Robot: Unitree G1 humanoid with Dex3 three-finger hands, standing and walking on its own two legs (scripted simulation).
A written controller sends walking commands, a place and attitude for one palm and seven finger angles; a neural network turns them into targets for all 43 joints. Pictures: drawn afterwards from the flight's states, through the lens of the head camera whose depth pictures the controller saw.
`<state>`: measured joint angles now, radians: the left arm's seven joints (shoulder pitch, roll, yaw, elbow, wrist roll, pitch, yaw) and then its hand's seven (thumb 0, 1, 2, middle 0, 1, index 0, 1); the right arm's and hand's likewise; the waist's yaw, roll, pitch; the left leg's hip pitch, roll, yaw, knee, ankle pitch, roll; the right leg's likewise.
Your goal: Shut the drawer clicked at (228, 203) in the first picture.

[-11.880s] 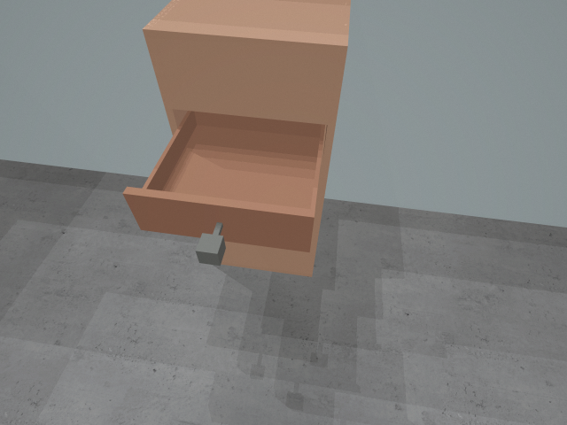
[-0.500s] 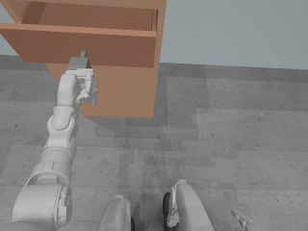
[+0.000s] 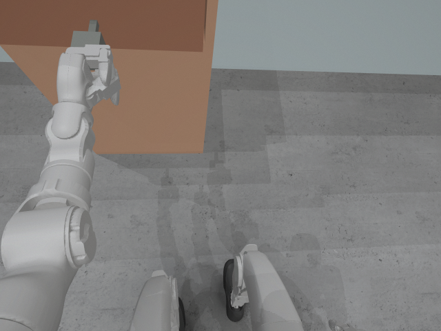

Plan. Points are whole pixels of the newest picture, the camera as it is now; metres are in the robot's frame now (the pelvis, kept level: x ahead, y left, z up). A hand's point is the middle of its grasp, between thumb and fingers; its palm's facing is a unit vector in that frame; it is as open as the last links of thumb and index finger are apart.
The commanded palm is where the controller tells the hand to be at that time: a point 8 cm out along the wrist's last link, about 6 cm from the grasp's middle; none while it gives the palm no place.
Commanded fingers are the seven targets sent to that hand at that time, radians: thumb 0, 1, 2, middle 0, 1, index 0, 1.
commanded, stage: push the drawer shut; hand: left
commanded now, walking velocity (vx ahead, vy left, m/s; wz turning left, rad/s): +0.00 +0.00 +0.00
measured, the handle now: (91, 41) +0.61 +0.16 +0.04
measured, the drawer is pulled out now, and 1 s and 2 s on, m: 0.03 0.00 0.00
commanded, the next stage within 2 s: pull the fist back off the drawer in 0.68 s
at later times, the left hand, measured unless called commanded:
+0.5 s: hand (117, 65) +0.56 +0.12 +0.04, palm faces -0.09 -1.00 -0.04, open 3.5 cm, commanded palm +0.57 +0.16 +0.04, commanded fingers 0.00 0.90 0.90 -1.40 -1.60 -1.40 -1.60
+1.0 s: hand (117, 65) +0.56 +0.12 +0.04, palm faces -0.08 -1.00 -0.06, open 3.6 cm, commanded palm +0.57 +0.16 +0.04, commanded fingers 0.00 0.90 0.90 -1.40 -1.60 -1.40 -1.60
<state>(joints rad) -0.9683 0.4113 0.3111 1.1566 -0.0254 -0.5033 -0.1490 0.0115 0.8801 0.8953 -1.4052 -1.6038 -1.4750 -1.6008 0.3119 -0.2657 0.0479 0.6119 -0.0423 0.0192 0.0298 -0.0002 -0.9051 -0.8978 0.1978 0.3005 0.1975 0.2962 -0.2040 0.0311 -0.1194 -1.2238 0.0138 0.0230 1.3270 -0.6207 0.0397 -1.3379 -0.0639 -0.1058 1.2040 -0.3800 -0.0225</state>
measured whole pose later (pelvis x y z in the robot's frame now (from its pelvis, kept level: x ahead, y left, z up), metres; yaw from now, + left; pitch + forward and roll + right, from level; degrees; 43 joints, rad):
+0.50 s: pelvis +0.00 +0.00 -0.01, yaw -1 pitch +31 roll -4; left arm -1.10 0.48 0.36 1.24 0.03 -0.47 -0.15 0.01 0.87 0.89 -1.45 -1.60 -1.53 -1.60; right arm 0.34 -0.25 0.07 0.59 -0.06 0.07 0.05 0.00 -0.90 -0.90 0.20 0.30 0.20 0.30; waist -0.25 0.04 -0.11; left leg -1.29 0.03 0.00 1.36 -0.63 0.04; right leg -1.38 -0.05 -0.13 1.20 -0.37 -0.02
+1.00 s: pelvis -0.05 +0.00 -0.04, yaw +1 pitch +33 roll -5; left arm -1.35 0.62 0.34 1.39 0.11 -0.38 -0.13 0.01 0.86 0.89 -1.48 -1.60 -1.57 -1.60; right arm 0.37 -0.27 0.13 0.61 -0.06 0.01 0.03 0.00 -0.90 -0.90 0.20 0.30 0.20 0.30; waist -0.35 0.04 -0.10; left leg -1.48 -0.01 -0.03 1.46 -0.57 0.04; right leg -1.54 -0.02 -0.10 1.27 -0.31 -0.02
